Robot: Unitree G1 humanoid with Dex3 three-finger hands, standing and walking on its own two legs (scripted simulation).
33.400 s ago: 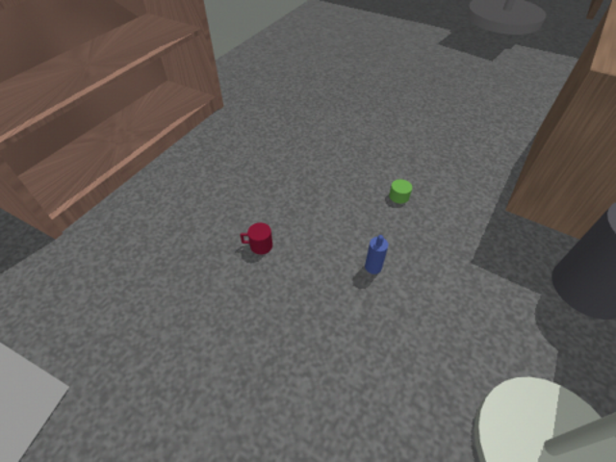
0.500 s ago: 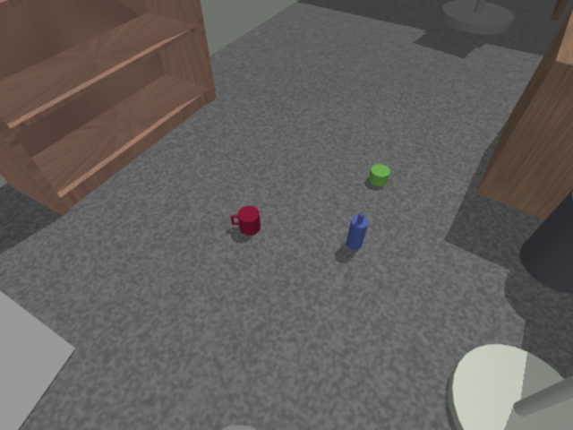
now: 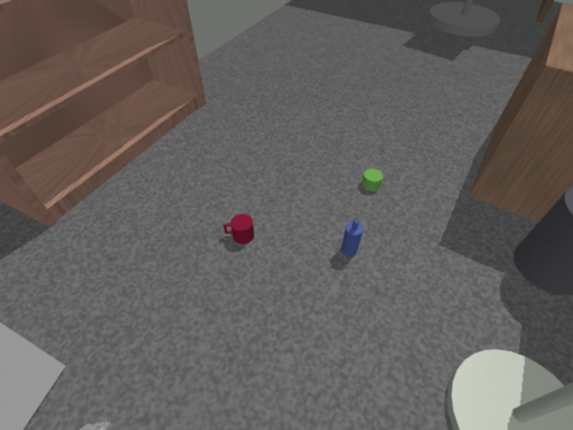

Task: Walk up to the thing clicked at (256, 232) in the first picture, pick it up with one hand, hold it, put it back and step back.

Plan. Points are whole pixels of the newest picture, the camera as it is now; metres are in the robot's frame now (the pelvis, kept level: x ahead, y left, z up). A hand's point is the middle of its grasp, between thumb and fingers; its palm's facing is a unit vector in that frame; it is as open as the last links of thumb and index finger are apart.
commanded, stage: step back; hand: left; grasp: from above
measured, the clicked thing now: (238, 229) +1.00 +0.24 -0.72
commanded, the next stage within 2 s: stand in 0.22 s
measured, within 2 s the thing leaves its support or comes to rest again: neither
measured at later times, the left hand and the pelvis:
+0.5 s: hand out of the picture +0.10 +0.25 -0.14, palm faces -0.02 -0.94 -0.33, open 7.4 cm; pelvis +0.00 +0.00 +0.01, yaw +0 degrees
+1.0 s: hand out of the picture +0.03 +0.24 -0.14, palm faces -0.03 -0.94 -0.35, open 7.4 cm; pelvis -0.03 -0.01 +0.01, yaw +0 degrees
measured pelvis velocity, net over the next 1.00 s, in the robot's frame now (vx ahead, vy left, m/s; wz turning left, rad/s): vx -0.03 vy -0.01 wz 0.00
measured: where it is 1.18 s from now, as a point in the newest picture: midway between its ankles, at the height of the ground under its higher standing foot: outside the picture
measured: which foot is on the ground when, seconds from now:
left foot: down 0.00-1.00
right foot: down 0.00-1.00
